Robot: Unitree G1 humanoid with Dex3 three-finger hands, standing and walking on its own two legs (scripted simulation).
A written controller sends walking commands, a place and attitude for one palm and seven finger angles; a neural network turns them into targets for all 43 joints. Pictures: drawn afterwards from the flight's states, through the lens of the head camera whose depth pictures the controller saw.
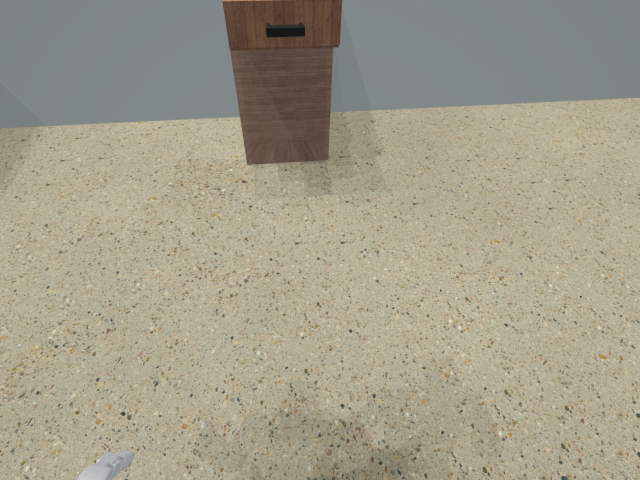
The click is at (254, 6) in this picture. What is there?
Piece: drawer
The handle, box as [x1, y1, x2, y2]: [266, 22, 304, 36]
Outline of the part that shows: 304,26 301,22 298,25 270,25 269,23 267,23 266,34 267,36 304,35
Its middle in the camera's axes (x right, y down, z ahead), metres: -0.12 -0.67 +1.23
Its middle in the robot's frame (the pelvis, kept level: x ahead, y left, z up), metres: +1.37 +0.18 +0.00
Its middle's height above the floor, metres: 0.77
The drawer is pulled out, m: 0.28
